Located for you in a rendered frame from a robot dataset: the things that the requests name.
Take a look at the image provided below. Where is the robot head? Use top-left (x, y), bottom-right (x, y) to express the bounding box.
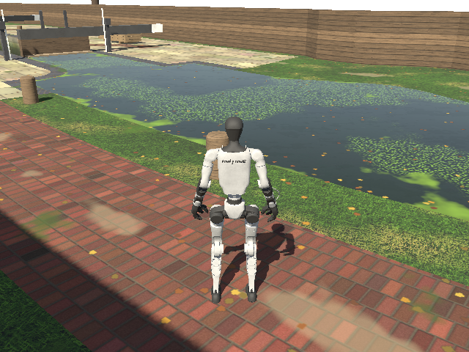
top-left (221, 117), bottom-right (247, 153)

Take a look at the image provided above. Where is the robot right upper arm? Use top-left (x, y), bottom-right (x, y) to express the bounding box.
top-left (249, 148), bottom-right (269, 189)

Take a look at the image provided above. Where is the robot right forearm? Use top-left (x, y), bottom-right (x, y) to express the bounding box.
top-left (262, 178), bottom-right (276, 208)

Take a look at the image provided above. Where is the robot left forearm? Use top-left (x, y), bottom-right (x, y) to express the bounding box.
top-left (193, 178), bottom-right (207, 207)

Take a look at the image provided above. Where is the right robot hand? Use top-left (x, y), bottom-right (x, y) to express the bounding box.
top-left (261, 205), bottom-right (278, 222)

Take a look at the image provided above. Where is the left robot hand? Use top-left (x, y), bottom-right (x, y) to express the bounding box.
top-left (191, 204), bottom-right (208, 220)

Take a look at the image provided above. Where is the robot right thigh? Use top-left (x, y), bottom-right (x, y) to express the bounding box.
top-left (244, 205), bottom-right (259, 256)

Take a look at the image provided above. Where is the robot left upper arm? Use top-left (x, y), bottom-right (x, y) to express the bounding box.
top-left (199, 148), bottom-right (219, 188)

